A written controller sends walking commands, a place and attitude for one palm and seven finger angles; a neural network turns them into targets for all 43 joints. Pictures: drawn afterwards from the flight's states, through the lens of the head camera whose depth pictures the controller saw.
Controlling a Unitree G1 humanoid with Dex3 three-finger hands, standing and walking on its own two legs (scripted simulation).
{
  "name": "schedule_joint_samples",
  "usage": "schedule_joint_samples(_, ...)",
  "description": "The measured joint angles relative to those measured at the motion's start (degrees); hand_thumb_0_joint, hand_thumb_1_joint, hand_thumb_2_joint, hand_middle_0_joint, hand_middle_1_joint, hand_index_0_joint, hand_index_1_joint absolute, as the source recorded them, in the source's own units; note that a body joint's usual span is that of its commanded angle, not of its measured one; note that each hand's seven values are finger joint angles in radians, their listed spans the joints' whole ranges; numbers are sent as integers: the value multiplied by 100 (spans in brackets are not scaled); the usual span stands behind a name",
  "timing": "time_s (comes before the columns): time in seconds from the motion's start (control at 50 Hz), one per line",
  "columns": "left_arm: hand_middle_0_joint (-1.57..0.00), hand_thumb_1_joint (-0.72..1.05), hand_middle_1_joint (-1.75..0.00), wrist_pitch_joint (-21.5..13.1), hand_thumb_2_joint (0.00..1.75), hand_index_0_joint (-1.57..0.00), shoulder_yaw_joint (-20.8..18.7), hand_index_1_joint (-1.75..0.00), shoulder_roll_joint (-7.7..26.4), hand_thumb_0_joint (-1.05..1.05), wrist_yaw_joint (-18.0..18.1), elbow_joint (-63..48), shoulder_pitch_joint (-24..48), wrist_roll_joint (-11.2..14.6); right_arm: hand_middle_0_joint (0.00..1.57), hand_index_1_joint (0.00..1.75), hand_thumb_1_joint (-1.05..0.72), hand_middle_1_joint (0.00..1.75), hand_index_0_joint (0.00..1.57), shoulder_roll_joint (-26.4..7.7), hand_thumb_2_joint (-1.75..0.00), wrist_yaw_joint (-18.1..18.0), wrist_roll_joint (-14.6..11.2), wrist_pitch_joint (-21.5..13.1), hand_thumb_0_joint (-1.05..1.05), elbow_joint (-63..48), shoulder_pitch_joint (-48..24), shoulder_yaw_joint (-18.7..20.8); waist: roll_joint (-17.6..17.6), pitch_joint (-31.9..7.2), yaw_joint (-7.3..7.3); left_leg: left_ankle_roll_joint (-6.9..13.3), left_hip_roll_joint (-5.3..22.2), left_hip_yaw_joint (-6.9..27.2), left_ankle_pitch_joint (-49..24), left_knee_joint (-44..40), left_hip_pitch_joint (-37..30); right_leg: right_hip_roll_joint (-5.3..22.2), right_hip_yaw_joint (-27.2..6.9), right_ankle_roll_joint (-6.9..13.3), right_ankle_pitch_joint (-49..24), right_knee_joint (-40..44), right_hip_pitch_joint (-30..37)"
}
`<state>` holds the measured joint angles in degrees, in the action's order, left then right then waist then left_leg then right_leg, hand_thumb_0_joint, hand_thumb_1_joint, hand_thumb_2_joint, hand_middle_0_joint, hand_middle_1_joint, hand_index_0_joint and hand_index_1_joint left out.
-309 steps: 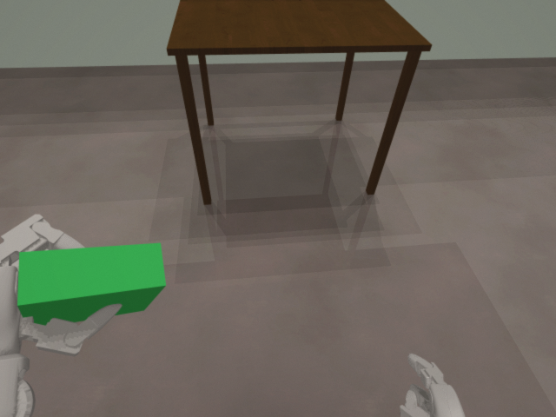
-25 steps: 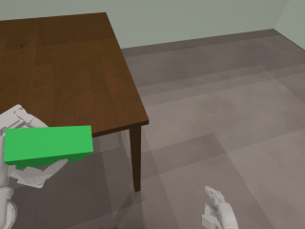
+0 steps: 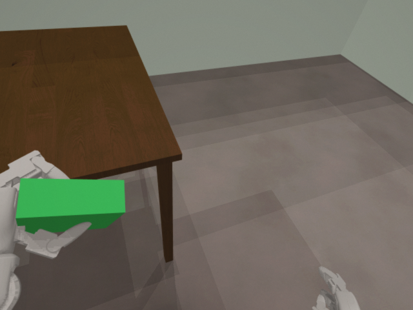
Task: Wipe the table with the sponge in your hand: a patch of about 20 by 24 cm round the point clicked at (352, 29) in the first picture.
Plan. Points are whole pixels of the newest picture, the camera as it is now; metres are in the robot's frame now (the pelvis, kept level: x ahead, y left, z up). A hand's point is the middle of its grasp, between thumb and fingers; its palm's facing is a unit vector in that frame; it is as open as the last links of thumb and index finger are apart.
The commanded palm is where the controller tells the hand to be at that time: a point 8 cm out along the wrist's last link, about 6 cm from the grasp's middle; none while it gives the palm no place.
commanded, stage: come to a stop and stand still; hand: left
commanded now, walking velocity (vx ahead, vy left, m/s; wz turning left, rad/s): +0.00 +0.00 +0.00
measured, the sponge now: (86, 207) +0.22 +0.21 +0.13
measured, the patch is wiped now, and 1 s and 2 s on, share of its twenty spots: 0.00 0.00 0.00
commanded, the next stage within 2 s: look again from close up in 1.08 s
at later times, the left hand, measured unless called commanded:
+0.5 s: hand (4, 188) +0.21 +0.30 +0.18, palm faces +0.44 -0.81 -0.38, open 9.1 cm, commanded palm +0.16 +0.33 +0.18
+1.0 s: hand (29, 176) +0.24 +0.29 +0.16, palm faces +0.40 -0.83 -0.39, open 9.1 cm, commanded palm +0.19 +0.32 +0.18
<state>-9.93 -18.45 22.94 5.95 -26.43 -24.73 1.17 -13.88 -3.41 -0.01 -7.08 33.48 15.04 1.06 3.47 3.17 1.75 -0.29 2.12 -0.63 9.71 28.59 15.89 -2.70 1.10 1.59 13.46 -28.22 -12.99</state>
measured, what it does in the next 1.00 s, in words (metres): shifts its weight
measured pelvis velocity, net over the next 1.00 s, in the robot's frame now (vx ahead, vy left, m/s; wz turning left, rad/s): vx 0.04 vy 0.04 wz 0.03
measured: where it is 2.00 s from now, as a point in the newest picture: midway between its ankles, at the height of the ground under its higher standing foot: outside the picture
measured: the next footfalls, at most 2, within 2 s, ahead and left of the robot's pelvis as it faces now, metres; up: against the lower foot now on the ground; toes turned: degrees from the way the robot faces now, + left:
none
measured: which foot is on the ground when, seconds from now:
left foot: down 0.00-1.00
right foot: down 0.00-1.00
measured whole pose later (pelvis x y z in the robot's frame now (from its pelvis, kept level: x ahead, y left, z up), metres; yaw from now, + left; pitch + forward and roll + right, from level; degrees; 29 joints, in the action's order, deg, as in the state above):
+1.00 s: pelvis +0.04 +0.04 +0.01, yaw +2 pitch +1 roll -1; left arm -10.5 -19.2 21.8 6.1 -25.9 -25.8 2.8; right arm -11.7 -2.7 -0.2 -4.6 32.7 11.4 -1.4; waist 0.3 0.5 1.5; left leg 2.7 -2.5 0.7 9.6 24.1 15.1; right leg -2.5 -0.6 1.0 14.0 -20.8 -7.5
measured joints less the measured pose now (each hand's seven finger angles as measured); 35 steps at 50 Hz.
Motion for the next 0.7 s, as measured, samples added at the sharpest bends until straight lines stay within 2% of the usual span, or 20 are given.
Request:
schedule_joint_samples(0.1,-86,-42,-136,-171,103,-85,-335,-136,-50,0,121,200,660,-15,20,30,-91,30,20,123,-90,79,28,-99,1,-51,-16,-134,-113,-45,6,59,-44,62,-7,-78,37,10,12,-34,-299,356,102)
schedule_joint_samples(0.16,-86,-42,-136,-236,103,-85,-218,-136,-170,0,82,207,572,15,20,30,-91,30,20,208,-90,148,40,-102,1,-25,-63,-223,-222,-139,-22,67,-82,72,73,27,118,29,-17,-72,-450,454,100)
schedule_joint_samples(0.24,-86,-42,-136,-125,103,-85,109,-136,-308,0,-35,304,216,11,20,30,-90,30,20,332,-90,156,37,-30,1,47,-75,-332,-314,-241,-51,124,-133,62,10,13,150,63,-63,-155,-160,416,56)
schedule_joint_samples(0.34,-85,-42,-136,37,103,-85,67,-137,-120,0,-83,390,192,-55,20,30,-90,30,20,557,-90,139,58,-12,1,34,-49,-441,-122,-67,-40,292,-330,58,-248,-381,7,112,-227,-152,357,120,-28)
schedule_joint_samples(0.4,-85,-42,-136,11,103,-85,-141,-137,10,0,-30,170,266,-60,20,30,-90,30,20,622,-90,172,97,-80,1,-12,-27,-478,-11,-2,27,317,-465,87,-339,-519,13,85,-155,-102,256,171,139)
schedule_joint_samples(0.44,-85,-42,-136,-73,103,-85,-250,-137,-4,0,17,-28,264,-41,20,30,-90,30,20,584,-90,220,127,-114,1,1,-88,-481,-36,32,73,331,-501,97,-316,-468,58,64,-177,-49,-169,440,259)
schedule_joint_samples(0.54,-85,-42,-137,-228,103,-85,-135,-137,-185,0,28,-150,152,21,21,30,-90,30,20,383,-90,265,123,-101,1,129,-298,-412,-278,-85,149,340,-450,116,-204,-410,59,13,-181,-112,-149,697,406)
schedule_joint_samples(0.7,-85,-42,-137,32,103,-85,66,-137,-282,0,10,456,253,18,20,30,-90,30,20,284,-90,88,48,30,1,0,-504,-310,-208,-201,88,385,-549,49,-227,-664,-108,119,-246,-142,-40,683,439)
